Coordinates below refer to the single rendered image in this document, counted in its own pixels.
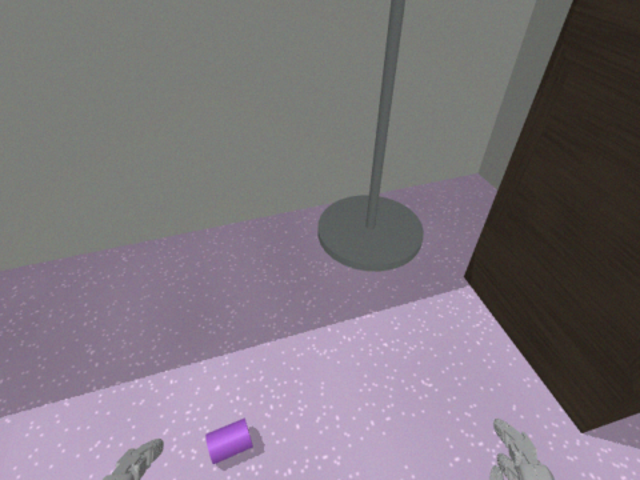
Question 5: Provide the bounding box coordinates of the can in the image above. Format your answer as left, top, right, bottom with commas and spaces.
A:
206, 418, 253, 465

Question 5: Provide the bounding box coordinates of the left robot hand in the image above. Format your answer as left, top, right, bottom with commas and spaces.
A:
102, 439, 164, 480

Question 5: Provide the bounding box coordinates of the right robot hand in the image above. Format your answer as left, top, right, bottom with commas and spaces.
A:
489, 418, 555, 480

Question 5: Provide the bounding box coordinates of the coat stand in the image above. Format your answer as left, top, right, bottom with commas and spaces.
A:
318, 0, 424, 271

